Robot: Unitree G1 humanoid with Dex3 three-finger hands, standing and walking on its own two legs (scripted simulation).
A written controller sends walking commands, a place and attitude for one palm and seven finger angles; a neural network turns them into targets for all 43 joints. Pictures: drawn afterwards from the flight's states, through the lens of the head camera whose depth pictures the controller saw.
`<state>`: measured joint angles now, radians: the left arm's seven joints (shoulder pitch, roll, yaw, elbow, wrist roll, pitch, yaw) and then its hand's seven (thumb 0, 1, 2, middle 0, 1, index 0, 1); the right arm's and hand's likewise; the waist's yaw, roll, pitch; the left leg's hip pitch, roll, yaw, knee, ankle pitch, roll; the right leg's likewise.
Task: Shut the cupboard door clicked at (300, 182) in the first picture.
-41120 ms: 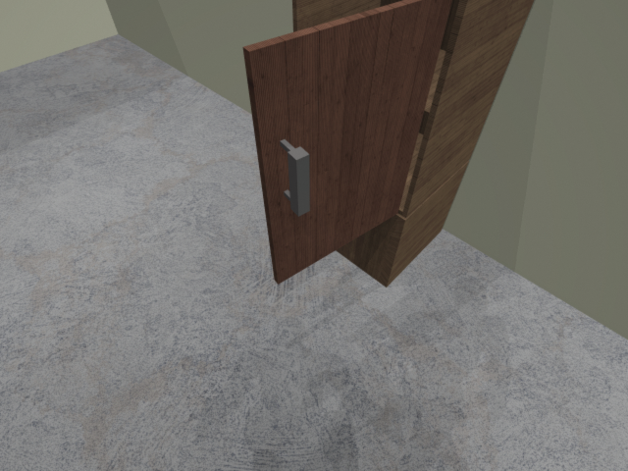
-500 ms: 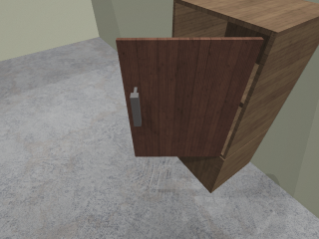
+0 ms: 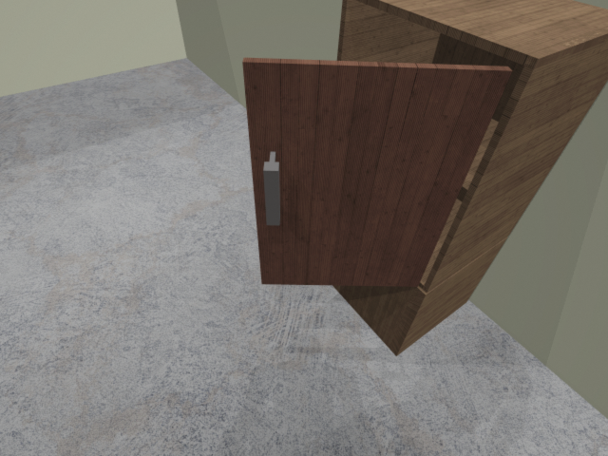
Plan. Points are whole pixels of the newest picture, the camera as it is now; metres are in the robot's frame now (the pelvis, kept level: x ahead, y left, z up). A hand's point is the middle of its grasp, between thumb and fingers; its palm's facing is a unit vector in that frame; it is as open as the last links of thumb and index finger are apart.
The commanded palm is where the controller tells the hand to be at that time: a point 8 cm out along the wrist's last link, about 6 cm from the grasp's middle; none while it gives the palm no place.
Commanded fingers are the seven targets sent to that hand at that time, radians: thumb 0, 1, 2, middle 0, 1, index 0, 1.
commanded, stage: come to a stop and stand still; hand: left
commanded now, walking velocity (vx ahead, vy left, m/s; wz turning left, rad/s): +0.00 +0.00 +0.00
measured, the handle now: (273, 188) +0.59 +0.10 +0.01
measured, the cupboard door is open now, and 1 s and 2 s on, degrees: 55 55 55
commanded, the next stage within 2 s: look again from close up in 0.62 s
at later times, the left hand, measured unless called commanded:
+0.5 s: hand out of the picture -0.06 +0.13 -0.18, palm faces +0.07 -0.99 -0.14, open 7.4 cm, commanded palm none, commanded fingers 0.00 0.90 0.90 -0.20 -0.30 -0.20 -0.30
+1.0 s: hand out of the picture -0.03 +0.14 -0.18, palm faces +0.06 -0.99 -0.16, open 7.4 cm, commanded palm none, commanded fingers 0.00 0.90 0.90 -0.20 -0.30 -0.20 -0.30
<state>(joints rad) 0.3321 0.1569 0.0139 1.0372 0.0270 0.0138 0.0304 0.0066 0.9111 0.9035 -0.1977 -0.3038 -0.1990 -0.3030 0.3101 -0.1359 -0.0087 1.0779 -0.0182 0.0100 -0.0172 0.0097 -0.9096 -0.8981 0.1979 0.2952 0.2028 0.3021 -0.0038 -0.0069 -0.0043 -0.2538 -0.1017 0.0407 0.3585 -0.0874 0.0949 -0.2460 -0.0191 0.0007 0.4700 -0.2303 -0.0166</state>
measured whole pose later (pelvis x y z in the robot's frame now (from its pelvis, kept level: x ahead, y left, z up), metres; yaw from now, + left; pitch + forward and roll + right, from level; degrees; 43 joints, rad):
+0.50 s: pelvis -0.01 -0.02 +0.00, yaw +1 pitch -2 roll +0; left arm 0.41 0.12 0.00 1.09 0.02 0.00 0.02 0.01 0.91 0.90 -0.20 -0.30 -0.20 -0.30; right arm 0.30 -0.14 -0.01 1.09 -0.02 0.01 -0.02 0.01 -0.91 -0.90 0.20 0.29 0.20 0.30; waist 0.00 -0.01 0.00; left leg -0.30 -0.07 0.02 0.41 -0.13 0.06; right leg -0.26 0.01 -0.01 0.46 -0.21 -0.02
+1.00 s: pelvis +0.00 -0.02 +0.00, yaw +1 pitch -1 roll +0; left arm 0.38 0.13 0.01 1.07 0.03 0.00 0.03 0.01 0.91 0.90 -0.20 -0.30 -0.20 -0.30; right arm 0.33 -0.12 0.00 1.10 -0.02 0.00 -0.02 0.01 -0.91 -0.90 0.20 0.29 0.20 0.30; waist 0.00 -0.01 -0.02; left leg -0.30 -0.07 0.02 0.41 -0.15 0.07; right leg -0.26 0.01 -0.01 0.47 -0.24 -0.02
